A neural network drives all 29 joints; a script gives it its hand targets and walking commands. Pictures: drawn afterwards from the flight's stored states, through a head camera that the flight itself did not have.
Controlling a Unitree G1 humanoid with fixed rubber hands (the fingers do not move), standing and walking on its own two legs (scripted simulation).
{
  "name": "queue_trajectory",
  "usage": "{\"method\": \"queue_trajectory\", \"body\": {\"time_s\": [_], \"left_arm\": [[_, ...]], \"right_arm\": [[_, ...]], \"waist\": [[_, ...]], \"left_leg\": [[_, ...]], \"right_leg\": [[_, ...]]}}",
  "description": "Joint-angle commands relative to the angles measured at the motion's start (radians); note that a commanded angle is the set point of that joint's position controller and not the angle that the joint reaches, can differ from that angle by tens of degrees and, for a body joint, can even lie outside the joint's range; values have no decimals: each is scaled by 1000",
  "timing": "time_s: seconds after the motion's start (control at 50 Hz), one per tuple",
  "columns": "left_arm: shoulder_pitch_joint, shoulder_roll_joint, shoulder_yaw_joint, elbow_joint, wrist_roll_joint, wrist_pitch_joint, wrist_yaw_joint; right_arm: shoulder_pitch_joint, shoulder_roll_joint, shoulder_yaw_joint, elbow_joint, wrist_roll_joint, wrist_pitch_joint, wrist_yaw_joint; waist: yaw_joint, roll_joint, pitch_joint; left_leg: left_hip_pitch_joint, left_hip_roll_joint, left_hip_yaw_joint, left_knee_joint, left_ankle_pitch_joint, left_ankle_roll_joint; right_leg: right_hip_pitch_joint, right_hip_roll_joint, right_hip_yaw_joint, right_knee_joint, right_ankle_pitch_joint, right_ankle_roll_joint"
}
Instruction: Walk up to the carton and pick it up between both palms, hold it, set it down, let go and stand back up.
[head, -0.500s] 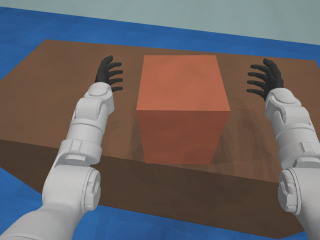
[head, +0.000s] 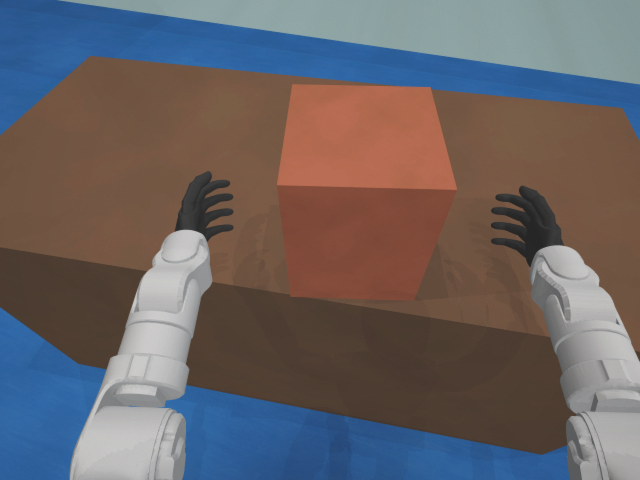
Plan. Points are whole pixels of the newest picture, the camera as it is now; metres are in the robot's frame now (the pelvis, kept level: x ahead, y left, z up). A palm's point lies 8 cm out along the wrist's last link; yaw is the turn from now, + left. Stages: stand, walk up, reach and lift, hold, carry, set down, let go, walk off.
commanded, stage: set down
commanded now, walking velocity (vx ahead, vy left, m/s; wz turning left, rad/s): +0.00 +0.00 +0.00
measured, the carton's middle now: (356, 198) +0.50 -0.03 +0.05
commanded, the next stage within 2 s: let go in 1.42 s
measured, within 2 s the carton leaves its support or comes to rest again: neither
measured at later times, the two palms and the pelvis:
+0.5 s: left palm (197, 310) +0.33 +0.19 +0.01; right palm (519, 319) +0.31 -0.24 +0.01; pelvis +0.03 +0.00 +0.00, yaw +0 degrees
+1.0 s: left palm (185, 363) +0.27 +0.20 -0.03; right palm (519, 368) +0.26 -0.23 -0.01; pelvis +0.04 +0.00 +0.01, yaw +0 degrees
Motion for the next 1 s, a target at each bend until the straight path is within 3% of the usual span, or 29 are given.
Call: {"method": "queue_trajectory", "body": {"time_s": [0.0, 0.04, 0.12, 0.22, 0.32, 0.46, 0.5, 0.52, 0.58, 0.6, 0.66, 0.76, 0.8, 0.84, 0.92, 0.94, 0.98], "left_arm": [[-332, 193, -102, -344, -145, -211, 27], [-365, 177, -133, -326, -163, -242, 29], [-232, 126, -150, -233, -135, -290, 17], [-101, 94, -161, -223, -95, -338, -8], [77, 57, -179, -278, -67, -394, -21], [291, 57, -222, -354, -72, -520, -39], [264, 75, -217, -431, -83, -554, -26], [326, 63, -213, -445, -77, -576, -14], [427, 63, -208, -452, -65, -627, -9], [434, 64, -205, -482, -66, -643, -2], [517, 46, -224, -426, -55, -681, 7], [574, 51, -226, -233, -40, -659, -32], [591, 29, -224, -213, -29, -630, -32], [586, 44, -206, -173, -18, -598, -42], [563, 74, -173, -268, -26, -578, -30], [556, 85, -172, -247, -27, -568, -35], [550, 99, -158, -313, -32, -567, -22]], "right_arm": [[-314, -118, -94, -509, 68, -153, 30], [-334, -122, -108, -518, 51, -168, 31], [-168, -88, -92, -433, 31, -189, 34], [-31, -61, -85, -392, 25, -240, 22], [115, -50, -74, -410, 28, -320, 22], [352, -4, -40, -447, 28, -449, 17], [334, -21, -51, -516, 35, -480, 21], [371, -13, -47, -518, 38, -506, 30], [480, -12, -22, -533, 51, -551, 41], [485, -26, -28, -551, 67, -570, 49], [571, -15, -7, -493, 90, -605, 63], [609, 9, 26, -389, 70, -600, 36], [591, -2, 17, -364, 63, -583, 33], [590, 12, 21, -291, 43, -554, 21], [578, 20, -7, -353, 13, -524, 15], [576, 46, -4, -328, -1, -510, 9], [571, 36, -20, -370, 2, -505, 14]], "waist": [[49, -90, -654], [40, -87, -642], [25, -80, -551], [7, -42, -472], [13, -11, -459], [-29, 16, -385], [-25, 20, -403], [-16, 38, -364], [-21, -2, -360], [-18, 17, -374], [-10, 15, -304], [-3, -30, -131], [18, -14, -102], [16, 4, -56], [36, 6, -99], [26, 4, -80], [34, 24, -114]], "left_leg": [[324, -64, 157, -124, -131, 35], [322, -63, 161, -125, -168, 32], [338, -55, 152, -136, -207, 28], [395, -51, 147, -149, -208, 9], [465, -49, 148, -137, -96, -10], [540, -51, 152, -83, 119, -31], [523, -47, 153, -75, 146, -34], [512, -43, 145, -74, 166, -33], [526, -39, 137, -56, 234, -25], [546, -34, 135, -46, 260, -30], [541, -26, 130, -54, 216, -20], [508, -25, 146, -92, 69, 2], [515, -14, 141, -113, 27, -2], [503, -8, 139, -129, -36, -2], [507, -11, 146, -142, -55, 3], [489, -16, 154, -144, -80, 9], [493, -15, 153, -148, -57, 10]], "right_leg": [[300, 50, 66, -31, -139, 32], [269, 51, 65, -35, -200, 22], [280, 43, 66, -48, -221, 14], [303, 33, 73, -62, -203, 16], [343, 36, 69, -64, -113, 15], [382, 41, 69, -68, 48, 3], [391, 51, 64, -52, 69, 2], [370, 55, 58, -48, 66, -6], [422, 54, 63, -34, 142, -2], [420, 60, 57, -22, 158, -7], [389, 62, 48, -30, 99, -13], [374, 43, 66, -66, -26, -10], [379, 46, 65, -75, -81, -18], [373, 40, 70, -84, -137, -24], [380, 39, 66, -79, -150, -21], [384, 28, 73, -83, -164, -18], [401, 32, 65, -65, -140, -19]]}}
